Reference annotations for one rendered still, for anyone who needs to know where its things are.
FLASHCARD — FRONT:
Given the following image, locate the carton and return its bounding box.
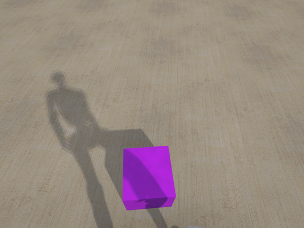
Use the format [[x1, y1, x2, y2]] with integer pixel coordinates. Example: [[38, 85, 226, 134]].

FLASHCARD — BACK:
[[123, 146, 176, 210]]

